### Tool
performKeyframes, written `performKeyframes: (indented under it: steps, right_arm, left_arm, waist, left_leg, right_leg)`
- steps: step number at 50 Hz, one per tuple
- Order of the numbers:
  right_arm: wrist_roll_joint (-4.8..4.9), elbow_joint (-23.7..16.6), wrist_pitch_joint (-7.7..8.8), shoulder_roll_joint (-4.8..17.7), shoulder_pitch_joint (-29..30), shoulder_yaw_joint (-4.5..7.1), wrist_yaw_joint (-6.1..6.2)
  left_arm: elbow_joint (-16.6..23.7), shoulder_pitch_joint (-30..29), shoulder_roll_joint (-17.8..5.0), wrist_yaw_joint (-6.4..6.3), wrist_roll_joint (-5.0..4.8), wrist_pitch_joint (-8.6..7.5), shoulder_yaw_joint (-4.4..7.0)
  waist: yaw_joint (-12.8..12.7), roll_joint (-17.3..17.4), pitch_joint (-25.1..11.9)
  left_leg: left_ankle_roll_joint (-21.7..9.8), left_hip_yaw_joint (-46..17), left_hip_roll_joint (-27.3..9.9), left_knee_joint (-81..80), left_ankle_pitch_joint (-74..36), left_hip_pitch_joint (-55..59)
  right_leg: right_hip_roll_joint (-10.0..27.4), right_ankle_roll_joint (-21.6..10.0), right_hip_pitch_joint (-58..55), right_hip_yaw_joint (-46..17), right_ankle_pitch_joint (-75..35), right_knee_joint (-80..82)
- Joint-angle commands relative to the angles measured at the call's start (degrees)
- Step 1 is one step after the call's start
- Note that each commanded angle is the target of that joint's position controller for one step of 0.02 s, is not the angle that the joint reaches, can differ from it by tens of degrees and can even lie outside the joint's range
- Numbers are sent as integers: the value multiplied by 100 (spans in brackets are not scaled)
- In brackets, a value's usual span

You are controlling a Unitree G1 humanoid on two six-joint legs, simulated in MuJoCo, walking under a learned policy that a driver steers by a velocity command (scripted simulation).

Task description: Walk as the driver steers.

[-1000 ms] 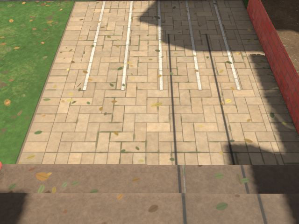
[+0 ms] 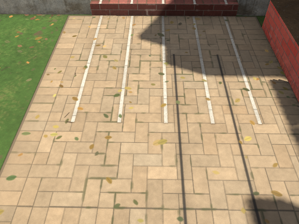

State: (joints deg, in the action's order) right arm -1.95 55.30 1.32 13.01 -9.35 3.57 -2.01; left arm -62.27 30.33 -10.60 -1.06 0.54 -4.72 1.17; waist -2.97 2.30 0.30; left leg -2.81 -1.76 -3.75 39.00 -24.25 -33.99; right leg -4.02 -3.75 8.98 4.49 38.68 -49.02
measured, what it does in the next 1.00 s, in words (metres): goes down, turning right: left foot 0.16 m lower, then right foot 0.16 m lower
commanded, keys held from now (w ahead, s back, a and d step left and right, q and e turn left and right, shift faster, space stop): w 0.12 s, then w+e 0.70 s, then q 0.18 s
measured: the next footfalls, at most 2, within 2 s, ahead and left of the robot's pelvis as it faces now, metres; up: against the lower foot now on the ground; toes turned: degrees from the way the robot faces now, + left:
left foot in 0.12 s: +0.21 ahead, +0.12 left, -0.16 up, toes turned +4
right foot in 0.72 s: +0.50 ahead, -0.09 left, -0.33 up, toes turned -21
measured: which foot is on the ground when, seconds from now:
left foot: up 0.00-0.10, down 0.12-0.72, up 0.74-1.00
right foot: down 0.00-0.14, up 0.16-0.70, down 0.72-1.00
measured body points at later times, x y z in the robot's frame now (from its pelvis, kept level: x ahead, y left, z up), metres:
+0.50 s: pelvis +0.25 +0.05 -0.14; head +0.24 +0.05 +0.31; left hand +0.37 +0.29 -0.28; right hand +0.13 -0.18 -0.29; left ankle +0.17 +0.11 -0.84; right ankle +0.41 -0.13 -0.80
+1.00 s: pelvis +0.50 -0.03 -0.29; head +0.52 -0.05 +0.16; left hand +0.58 +0.20 -0.43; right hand +0.47 -0.28 -0.43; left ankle +0.68 +0.08 -0.95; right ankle +0.46 -0.08 -1.01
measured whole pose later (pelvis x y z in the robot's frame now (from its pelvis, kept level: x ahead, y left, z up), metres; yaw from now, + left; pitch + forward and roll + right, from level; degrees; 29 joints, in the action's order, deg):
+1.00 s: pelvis +0.50 -0.03 -0.29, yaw -21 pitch -1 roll -1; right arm -2.1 54.0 1.0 11.9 -12.9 2.6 0.0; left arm -60.2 19.0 -10.8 -0.1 0.3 -3.7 2.3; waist 0.6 2.3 4.1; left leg -1.2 -3.1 -5.2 55.2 -5.2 -38.7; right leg -6.5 -6.5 13.7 3.4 21.0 -35.7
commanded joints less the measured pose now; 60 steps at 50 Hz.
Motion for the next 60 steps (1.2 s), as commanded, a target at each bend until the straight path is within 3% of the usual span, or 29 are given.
performKeyframes:
  steps: [1,3,6,7,8,9,10,11,12,13,15,18,21,25,30,33,35,36,37,38,40,41,43,44,46,49,51,57,60]
  right_arm:
    - [81,-562,24,157,822,-60,0]
    - [136,-652,75,198,728,-69,38]
    - [3,318,104,560,-1960,154,130]
    - [1,503,96,931,-2445,249,69]
    - [3,360,107,951,-2601,155,-27]
    - [179,377,44,1208,-2860,234,-48]
    - [241,394,29,1302,-2644,257,82]
    - [174,227,89,707,-2123,79,116]
    - [49,293,187,603,-2007,32,93]
    - [-38,223,291,189,-1459,-136,99]
    - [71,75,483,328,-1023,-133,155]
    - [60,267,517,748,-1751,-32,206]
    - [174,291,548,243,-1850,-153,230]
    - [30,339,606,268,-1975,-193,319]
    - [-124,561,443,308,-2550,-176,332]
    - [-26,677,242,384,-2543,-152,454]
    - [-121,756,137,610,-2501,-66,495]
    - [-17,651,162,686,-2187,-84,445]
    - [22,548,154,321,-2582,-57,417]
    - [191,215,183,346,-2434,-87,444]
    - [50,-473,309,553,-938,-68,343]
    - [-90,-353,243,787,-879,30,338]
    - [-91,-166,53,315,-1263,-65,325]
    - [-205,-167,-56,178,-1225,-68,320]
    - [-105,190,-193,123,-2105,-81,299]
    - [61,4,-40,364,-1300,48,152]
    - [-39,-191,23,182,-652,20,74]
    - [-47,-712,112,146,726,44,23]
    - [148,-686,148,94,635,17,-92]
  left_arm:
    - [281,-137,-635,-74,102,42,93]
    - [219,185,-590,-182,244,117,92]
    - [31,264,-832,-211,244,279,101]
    - [-31,590,-556,-122,110,232,152]
    - [177,1031,-504,-189,-136,186,131]
    - [469,569,-680,-255,-216,162,134]
    - [835,-463,-609,-247,-141,225,88]
    - [834,-1070,-790,-180,39,306,144]
    - [722,-938,-754,-107,164,443,209]
    - [548,-815,-810,-59,153,474,303]
    - [509,-914,-456,94,200,563,266]
    - [420,-723,-255,143,287,715,249]
    - [773,-1826,-471,216,127,601,342]
    - [948,-2698,-292,370,126,388,264]
    - [1436,-3766,-263,443,54,307,164]
    - [1344,-3302,-306,382,100,309,135]
    - [744,-1714,-638,287,25,344,331]
    - [413,-719,-822,277,154,296,402]
    - [346,-610,-1401,309,216,283,544]
    - [513,-137,-1463,324,-3,325,544]
    - [563,-111,-1373,104,22,480,500]
    - [768,-797,-1056,72,14,482,422]
    - [830,-1482,-742,24,-4,236,227]
    - [787,-1491,-822,26,-16,162,228]
    - [652,-1419,-1007,53,19,77,285]
    - [402,-1128,-572,81,-40,-44,207]
    - [355,-1059,-427,39,-4,-13,152]
    - [362,-376,-584,-171,198,20,73]
    - [403,-391,-627,-267,246,125,92]
  waist:
    - [-201,-727,1065]
    - [-357,-493,1197]
    - [760,61,-42]
    - [777,1177,-553]
    - [547,1093,-1395]
    - [845,894,-1772]
    - [1009,1224,-1167]
    - [841,175,-204]
    - [597,329,171]
    - [86,-360,737]
    - [-224,-59,949]
    - [-154,460,251]
    - [109,242,573]
    - [397,-144,769]
    - [1142,77,1309]
    - [1043,116,1153]
    - [294,-99,149]
    - [-318,-448,-186]
    - [40,-1524,-580]
    - [-325,-1193,-1793]
    - [-515,-904,-1077]
    - [-167,-144,-395]
    - [583,146,378]
    - [593,-14,369]
    - [836,-520,-263]
    - [586,-388,79]
    - [381,-540,195]
    - [-289,-323,684]
    - [-264,-414,816]
  left_leg:
    - [-36,141,31,-699,293,487]
    - [-116,125,-119,-1758,390,779]
    - [-308,610,109,-2345,1015,3533]
    - [-536,-12,-598,-1187,-488,5070]
    - [-733,-939,-1547,636,-1995,6421]
    - [-1158,-1797,-2268,-206,-267,6500]
    - [-1697,-2744,-2635,-1544,3067,5632]
    - [-1423,-2119,-2228,-1966,4474,4343]
    - [-1395,-2095,-2097,-1884,4291,3018]
    - [-893,-1292,-1571,-1681,3632,1825]
    - [-499,-385,-1083,-1909,2957,310]
    - [-829,-532,-1299,-1491,1710,1270]
    - [-459,-383,-1039,-1342,3654,2069]
    - [-336,256,-900,-845,4817,1278]
    - [-474,379,-1048,239,3820,2541]
    - [-483,568,-1076,1154,2123,2638]
    - [-581,631,-1012,3175,1059,2657]
    - [-476,1121,-625,4925,1675,2096]
    - [-259,1174,58,7357,7116,-508]
    - [-92,528,-35,8071,7459,-1933]
    - [73,44,-144,6567,6031,-3154]
    - [156,93,-256,6080,5808,-2780]
    - [520,-103,-461,3369,4171,-901]
    - [564,70,-333,2798,4018,-125]
    - [380,257,-106,2730,3062,910]
    - [42,-223,-176,1172,928,84]
    - [30,-390,-25,569,-19,219]
    - [189,-441,263,-624,127,-283]
    - [107,-215,-41,-1637,288,263]
  right_leg:
    - [1256,-761,1120,-1401,-2219,911]
    - [1304,-739,700,-1362,-2530,291]
    - [851,-784,811,-834,-3853,-3268]
    - [-44,-507,2395,-474,208,-5766]
    - [59,-399,4024,-727,1471,-7179]
    - [129,-329,4996,-697,982,-7570]
    - [169,-171,6038,-408,249,-7321]
    - [547,-194,5789,-871,-708,-6267]
    - [650,-144,5015,-918,-989,-5790]
    - [816,-60,4414,-1422,-2303,-4134]
    - [728,155,3147,-1119,-3461,-2362]
    - [611,87,3202,-925,-4197,-2429]
    - [701,-86,4131,-1282,-5516,-1075]
    - [465,-103,2830,-661,-7280,361]
    - [630,-126,3174,-266,-6658,1959]
    - [602,-298,2068,153,-5435,2459]
    - [505,-511,175,12,-4912,2850]
    - [250,-627,-929,484,-5616,3201]
    - [1233,-1175,-3156,-658,-7738,1298]
    - [2319,-1893,-4591,-2026,-9003,292]
    - [2674,-2162,-3360,-3588,-2931,2567]
    - [2485,-1924,-2217,-3416,-2794,2756]
    - [2049,-1584,560,-2259,-5025,2726]
    - [1754,-1462,1140,-1861,-5855,2793]
    - [1543,-1234,1292,-1213,-7779,2399]
    - [1134,-873,847,-932,-5160,2000]
    - [1206,-808,974,-1017,-3621,1659]
    - [1522,-860,611,-1354,-2788,417]
    - [1577,-835,616,-1407,-2668,-236]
